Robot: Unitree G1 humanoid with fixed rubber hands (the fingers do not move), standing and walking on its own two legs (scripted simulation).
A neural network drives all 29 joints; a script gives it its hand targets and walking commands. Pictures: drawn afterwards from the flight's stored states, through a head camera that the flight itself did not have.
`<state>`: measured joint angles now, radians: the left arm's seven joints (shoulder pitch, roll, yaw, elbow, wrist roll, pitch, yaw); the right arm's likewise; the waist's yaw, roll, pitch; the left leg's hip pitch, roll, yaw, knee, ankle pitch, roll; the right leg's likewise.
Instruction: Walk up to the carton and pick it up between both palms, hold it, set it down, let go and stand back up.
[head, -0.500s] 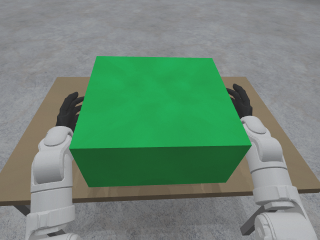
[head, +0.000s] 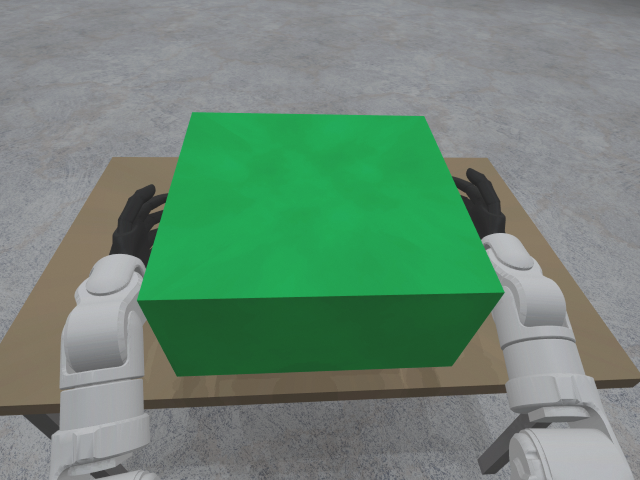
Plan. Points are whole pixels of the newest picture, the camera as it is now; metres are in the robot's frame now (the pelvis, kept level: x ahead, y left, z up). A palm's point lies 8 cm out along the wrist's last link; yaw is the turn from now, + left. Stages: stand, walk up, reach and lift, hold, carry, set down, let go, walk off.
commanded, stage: hold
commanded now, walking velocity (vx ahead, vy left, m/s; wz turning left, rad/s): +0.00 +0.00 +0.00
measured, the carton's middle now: (314, 231) +0.37 +0.00 +0.15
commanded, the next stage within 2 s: none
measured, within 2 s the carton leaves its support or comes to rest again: neither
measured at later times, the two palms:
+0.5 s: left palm (134, 257) +0.33 +0.21 +0.15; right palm (479, 234) +0.35 -0.20 +0.16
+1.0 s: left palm (134, 256) +0.33 +0.21 +0.16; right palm (480, 234) +0.35 -0.20 +0.16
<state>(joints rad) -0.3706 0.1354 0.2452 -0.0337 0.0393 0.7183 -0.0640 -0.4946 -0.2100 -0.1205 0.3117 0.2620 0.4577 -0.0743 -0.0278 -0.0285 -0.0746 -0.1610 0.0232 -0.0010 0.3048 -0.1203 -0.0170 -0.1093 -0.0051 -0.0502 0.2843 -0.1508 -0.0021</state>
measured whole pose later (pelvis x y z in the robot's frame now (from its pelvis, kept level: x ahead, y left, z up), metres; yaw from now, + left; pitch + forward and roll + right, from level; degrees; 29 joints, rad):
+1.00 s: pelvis +0.00 +0.00 +0.00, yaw +0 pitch -2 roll +0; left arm -0.37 0.13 0.26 -0.04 0.04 0.72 -0.07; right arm -0.49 -0.21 -0.11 0.30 0.26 0.47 -0.08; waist -0.02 -0.02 -0.06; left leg -0.15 0.02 0.00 0.31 -0.13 -0.02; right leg -0.10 0.00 -0.05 0.29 -0.16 0.00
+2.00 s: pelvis +0.00 +0.00 +0.00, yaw +0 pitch -1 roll +0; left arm -0.41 0.13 0.27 0.00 0.04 0.72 -0.07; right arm -0.53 -0.21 -0.12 0.35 0.25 0.46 -0.07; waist -0.02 -0.03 -0.08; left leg -0.17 0.03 0.00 0.30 -0.12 -0.02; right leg -0.12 0.00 -0.05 0.29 -0.15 -0.01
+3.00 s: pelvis +0.00 +0.00 +0.00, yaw +0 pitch -1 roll +0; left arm -0.41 0.13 0.27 0.00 0.04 0.72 -0.07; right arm -0.52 -0.21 -0.12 0.33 0.25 0.48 -0.08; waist -0.02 -0.03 -0.08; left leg -0.17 0.02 0.00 0.30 -0.12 -0.02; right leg -0.13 -0.01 -0.05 0.29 -0.15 0.00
